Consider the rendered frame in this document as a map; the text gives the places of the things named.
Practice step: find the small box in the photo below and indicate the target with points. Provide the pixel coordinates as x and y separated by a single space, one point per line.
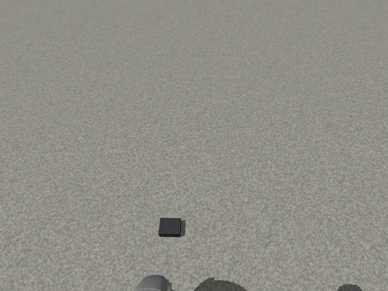
170 227

